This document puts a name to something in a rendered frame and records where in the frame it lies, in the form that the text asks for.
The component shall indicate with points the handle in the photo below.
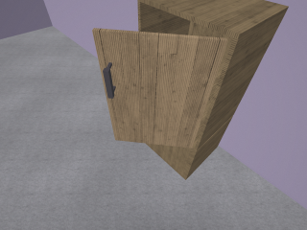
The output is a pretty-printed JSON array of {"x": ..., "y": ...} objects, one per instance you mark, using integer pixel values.
[{"x": 110, "y": 88}]

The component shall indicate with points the cupboard door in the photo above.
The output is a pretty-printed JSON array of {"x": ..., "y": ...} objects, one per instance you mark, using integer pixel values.
[{"x": 162, "y": 83}]

